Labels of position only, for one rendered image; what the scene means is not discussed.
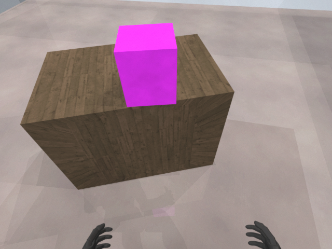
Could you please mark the carton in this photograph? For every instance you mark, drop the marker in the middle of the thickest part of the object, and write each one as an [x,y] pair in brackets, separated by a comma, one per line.
[146,58]

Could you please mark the pedestal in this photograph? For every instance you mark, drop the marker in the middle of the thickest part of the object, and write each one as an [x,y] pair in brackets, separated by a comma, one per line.
[78,115]

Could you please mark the robot right hand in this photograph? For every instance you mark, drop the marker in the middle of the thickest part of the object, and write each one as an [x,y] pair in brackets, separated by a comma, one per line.
[265,236]

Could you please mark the robot left hand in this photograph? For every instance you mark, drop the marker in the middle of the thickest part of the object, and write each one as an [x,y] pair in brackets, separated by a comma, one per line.
[94,238]

